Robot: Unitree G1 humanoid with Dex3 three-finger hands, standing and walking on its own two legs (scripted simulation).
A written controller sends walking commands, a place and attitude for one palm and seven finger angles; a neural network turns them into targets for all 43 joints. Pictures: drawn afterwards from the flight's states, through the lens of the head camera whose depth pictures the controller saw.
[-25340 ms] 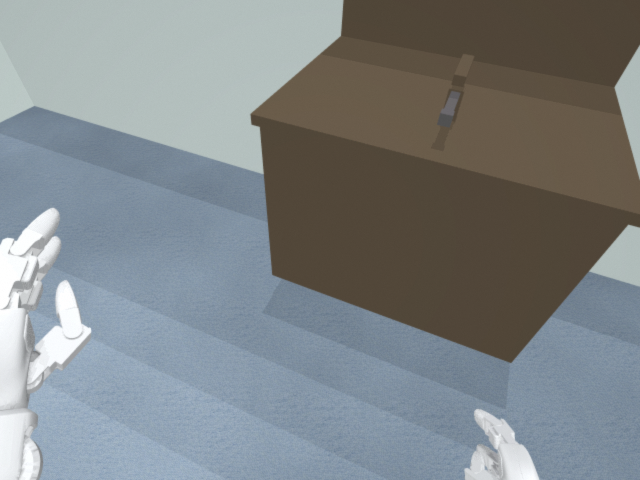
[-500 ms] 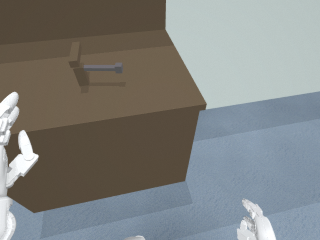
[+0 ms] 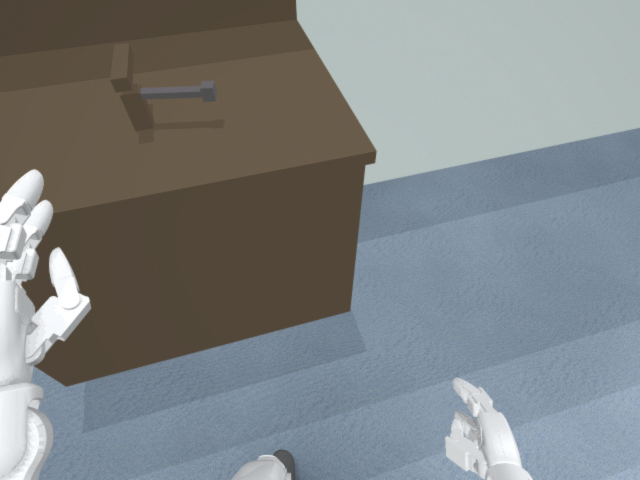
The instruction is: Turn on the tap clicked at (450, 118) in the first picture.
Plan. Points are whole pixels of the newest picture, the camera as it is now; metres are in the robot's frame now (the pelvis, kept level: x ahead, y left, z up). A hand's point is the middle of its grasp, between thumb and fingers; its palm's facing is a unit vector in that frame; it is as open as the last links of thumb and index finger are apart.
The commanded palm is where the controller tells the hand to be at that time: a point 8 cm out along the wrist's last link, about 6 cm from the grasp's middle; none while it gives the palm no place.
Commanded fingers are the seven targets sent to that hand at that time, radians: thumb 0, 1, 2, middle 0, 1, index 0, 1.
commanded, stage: stop stepping back and stand still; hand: left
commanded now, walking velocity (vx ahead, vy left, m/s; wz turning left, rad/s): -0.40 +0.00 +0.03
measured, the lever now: (208, 91) +0.75 +0.30 +0.08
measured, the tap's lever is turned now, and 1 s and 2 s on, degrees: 77 77 77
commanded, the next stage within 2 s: stand and check the lever's angle in 0.78 s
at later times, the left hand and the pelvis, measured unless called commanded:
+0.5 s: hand (24, 434) +0.12 +0.23 +0.18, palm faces +0.39 -0.83 -0.39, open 7.5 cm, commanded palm +0.08 +0.27 +0.19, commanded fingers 0.00 0.90 0.90 -0.20 -0.30 -0.20 -0.30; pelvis -0.08 -0.01 +0.01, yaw +0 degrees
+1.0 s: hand (59, 399) +0.15 +0.22 +0.17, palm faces +0.40 -0.83 -0.40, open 7.5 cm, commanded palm +0.09 +0.26 +0.19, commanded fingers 0.00 0.90 0.90 -0.20 -0.30 -0.20 -0.30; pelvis -0.07 -0.02 +0.01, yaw +0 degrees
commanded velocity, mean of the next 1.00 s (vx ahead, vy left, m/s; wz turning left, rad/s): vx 0.12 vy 0.03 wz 0.00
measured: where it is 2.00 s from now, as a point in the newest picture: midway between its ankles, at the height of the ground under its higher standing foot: outside the picture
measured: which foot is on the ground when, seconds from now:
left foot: up 0.00-0.16, down 0.18-1.00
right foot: down 0.00-1.00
